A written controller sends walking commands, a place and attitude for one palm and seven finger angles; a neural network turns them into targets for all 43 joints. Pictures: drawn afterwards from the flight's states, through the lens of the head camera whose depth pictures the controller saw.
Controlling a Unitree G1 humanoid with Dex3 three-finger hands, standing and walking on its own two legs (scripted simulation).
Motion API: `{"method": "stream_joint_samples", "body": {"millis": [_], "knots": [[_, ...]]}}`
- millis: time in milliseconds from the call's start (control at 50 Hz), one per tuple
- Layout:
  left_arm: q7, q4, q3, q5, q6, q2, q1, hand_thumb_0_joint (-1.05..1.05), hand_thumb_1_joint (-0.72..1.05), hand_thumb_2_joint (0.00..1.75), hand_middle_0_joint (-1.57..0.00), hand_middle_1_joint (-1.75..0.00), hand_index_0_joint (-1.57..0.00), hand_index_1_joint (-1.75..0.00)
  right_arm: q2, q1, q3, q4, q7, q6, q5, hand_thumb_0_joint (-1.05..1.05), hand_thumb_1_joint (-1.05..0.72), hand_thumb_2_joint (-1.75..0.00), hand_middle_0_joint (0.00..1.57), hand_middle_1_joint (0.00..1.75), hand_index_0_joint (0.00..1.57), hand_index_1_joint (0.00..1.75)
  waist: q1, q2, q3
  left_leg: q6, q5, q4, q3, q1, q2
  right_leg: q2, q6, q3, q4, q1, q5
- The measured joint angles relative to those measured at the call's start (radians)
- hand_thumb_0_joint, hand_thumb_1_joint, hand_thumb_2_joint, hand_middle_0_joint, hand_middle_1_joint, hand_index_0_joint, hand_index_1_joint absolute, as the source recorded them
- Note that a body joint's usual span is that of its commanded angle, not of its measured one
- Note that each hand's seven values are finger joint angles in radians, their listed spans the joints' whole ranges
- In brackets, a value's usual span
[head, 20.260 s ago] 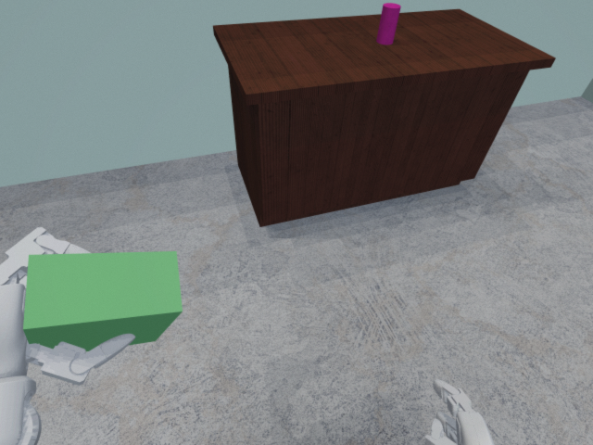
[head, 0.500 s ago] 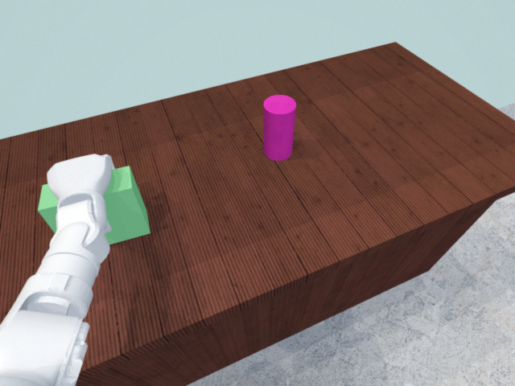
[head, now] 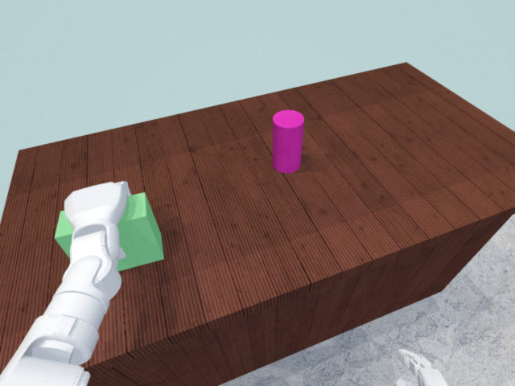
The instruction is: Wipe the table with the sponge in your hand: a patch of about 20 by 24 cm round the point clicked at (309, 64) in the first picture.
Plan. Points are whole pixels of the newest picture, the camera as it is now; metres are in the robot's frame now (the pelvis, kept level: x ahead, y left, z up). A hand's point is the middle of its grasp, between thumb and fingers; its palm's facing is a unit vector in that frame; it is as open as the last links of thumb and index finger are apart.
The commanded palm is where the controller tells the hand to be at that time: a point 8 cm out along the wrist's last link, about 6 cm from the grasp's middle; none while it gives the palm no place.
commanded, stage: wipe back along the middle lane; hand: left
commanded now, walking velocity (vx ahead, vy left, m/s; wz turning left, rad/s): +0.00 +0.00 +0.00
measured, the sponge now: (119, 243) +0.35 +0.28 +0.01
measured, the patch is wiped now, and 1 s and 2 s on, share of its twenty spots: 0.80 0.90 0.90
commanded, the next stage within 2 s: slide across to the third lane in 1.02 s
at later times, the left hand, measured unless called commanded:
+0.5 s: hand (110, 245) +0.32 +0.27 +0.05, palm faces -0.02 -0.04 -1.00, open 10.2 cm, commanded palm +0.27 +0.25 +0.09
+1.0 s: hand (113, 277) +0.26 +0.24 +0.05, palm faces +0.01 -0.04 -1.00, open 10.2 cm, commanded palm +0.22 +0.22 +0.08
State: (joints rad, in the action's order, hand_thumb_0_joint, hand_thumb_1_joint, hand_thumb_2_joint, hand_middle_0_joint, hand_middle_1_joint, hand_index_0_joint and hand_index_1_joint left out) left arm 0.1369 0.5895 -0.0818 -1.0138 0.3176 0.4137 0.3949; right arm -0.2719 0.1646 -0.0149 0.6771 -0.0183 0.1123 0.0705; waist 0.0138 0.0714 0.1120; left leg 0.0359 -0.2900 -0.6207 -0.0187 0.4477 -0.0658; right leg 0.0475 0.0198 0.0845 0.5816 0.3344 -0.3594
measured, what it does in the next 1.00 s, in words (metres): stands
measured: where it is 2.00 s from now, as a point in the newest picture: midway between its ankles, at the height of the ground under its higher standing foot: outside the picture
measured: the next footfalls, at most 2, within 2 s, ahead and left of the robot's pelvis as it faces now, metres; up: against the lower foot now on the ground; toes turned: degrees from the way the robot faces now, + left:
none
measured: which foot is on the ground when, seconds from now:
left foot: down 0.00-1.00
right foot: down 0.00-1.00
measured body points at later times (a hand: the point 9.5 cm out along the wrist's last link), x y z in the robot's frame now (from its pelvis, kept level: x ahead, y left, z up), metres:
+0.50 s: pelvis +0.00 +0.00 +0.00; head -0.01 -0.02 +0.45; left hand +0.32 +0.26 +0.10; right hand +0.17 -0.23 -0.11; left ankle +0.01 +0.15 -0.73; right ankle -0.05 -0.13 -0.73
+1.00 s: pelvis -0.01 +0.00 +0.00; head -0.03 -0.04 +0.45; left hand +0.26 +0.24 +0.10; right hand +0.21 -0.22 -0.09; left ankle +0.01 +0.15 -0.73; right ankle -0.04 -0.13 -0.73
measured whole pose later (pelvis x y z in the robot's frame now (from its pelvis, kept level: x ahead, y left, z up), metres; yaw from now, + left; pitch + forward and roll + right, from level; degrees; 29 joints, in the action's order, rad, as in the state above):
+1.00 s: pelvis -0.01 +0.00 +0.00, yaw +0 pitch +2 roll +0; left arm 0.15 0.14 -0.19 -1.02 0.42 0.34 0.01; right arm -0.25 0.09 0.00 0.65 0.01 0.06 0.07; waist 0.07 0.10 0.10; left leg 0.04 -0.28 -0.60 -0.01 0.35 -0.06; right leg 0.05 0.01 0.08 0.59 0.25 -0.37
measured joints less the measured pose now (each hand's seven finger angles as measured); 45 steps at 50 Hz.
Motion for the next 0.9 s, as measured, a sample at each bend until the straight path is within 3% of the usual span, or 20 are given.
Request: {"method": "stream_joint_samples", "body": {"millis": [300,900], "knots": [[0.01,-0.124,-0.044,0.009,0.052,-0.033,-0.097,0.0,-0.5,1.03,-0.69,-1.33,-0.72,-1.35,0.008,0.004,0.009,0.008,0.002,-0.009,0.005,0.01,-0.9,-0.9,0.2,0.3,0.2,0.3,0.015,0.008,-0.005,-0.004,0.001,0.004,0.005,-0.032,0.008,0.009,0.005,-0.005,-0.002,-0.03,0.0],[0.004,-0.407,-0.103,0.002,0.096,-0.067,-0.343,0.0,-0.49,1.03,-0.68,-1.34,-0.71,-1.35,0.018,-0.072,0.021,-0.03,0.016,-0.046,0.003,0.02,-0.9,-0.9,0.2,0.3,0.2,0.3,0.056,0.022,-0.01,0.005,0.006,0.018,0.006,-0.096,0.005,0.005,-0.002,-0.007,0.005,-0.083,-0.004]]}}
